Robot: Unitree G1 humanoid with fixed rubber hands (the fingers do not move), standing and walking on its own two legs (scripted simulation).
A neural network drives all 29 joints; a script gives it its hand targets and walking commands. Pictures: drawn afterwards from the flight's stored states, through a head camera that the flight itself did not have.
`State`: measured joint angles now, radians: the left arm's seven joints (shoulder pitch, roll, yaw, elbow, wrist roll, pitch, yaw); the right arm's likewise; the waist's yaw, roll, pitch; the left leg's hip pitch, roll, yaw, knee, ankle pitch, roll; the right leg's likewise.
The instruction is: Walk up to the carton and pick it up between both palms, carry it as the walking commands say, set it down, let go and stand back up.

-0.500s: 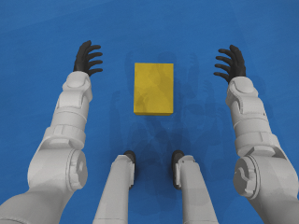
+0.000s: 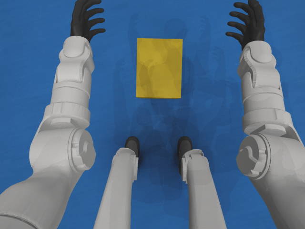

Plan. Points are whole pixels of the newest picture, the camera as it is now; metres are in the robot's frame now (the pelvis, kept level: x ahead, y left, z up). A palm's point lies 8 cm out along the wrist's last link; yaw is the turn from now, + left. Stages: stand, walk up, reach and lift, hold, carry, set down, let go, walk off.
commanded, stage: reach and lift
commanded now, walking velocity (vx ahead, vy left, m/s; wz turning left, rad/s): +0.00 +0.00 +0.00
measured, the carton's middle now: (158, 72) +0.52 +0.01 -0.55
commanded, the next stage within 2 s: none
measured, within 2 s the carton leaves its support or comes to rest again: neither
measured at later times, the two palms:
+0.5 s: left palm (104, 55) +0.52 +0.18 -0.28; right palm (222, 58) +0.51 -0.18 -0.28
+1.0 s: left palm (116, 66) +0.51 +0.17 -0.42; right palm (208, 69) +0.51 -0.18 -0.42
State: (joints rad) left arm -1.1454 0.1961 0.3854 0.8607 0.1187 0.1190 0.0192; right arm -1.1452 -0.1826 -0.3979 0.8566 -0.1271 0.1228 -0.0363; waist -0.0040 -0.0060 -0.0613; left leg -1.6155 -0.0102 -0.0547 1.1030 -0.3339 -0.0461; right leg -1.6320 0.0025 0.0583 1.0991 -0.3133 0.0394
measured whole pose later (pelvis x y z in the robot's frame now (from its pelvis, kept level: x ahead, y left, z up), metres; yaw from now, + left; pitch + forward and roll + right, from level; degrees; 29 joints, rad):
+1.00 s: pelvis -0.04 +0.00 -0.25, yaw +0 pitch +44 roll +0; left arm -1.47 0.35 0.14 1.11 -0.14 0.07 0.11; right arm -1.46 -0.34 -0.16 1.11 0.16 0.06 -0.12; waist -0.02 -0.01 0.26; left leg -2.27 -0.06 -0.07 2.09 -0.58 -0.08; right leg -2.28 0.05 0.08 2.08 -0.56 0.08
